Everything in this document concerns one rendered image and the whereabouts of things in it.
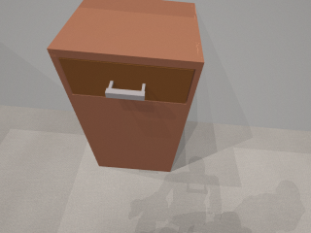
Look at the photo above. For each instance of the drawer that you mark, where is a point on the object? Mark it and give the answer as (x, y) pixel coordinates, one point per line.
(92, 77)

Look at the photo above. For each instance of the handle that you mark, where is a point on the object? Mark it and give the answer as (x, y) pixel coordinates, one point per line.
(127, 94)

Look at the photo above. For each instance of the cabinet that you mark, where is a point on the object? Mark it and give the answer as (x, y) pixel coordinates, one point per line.
(124, 133)

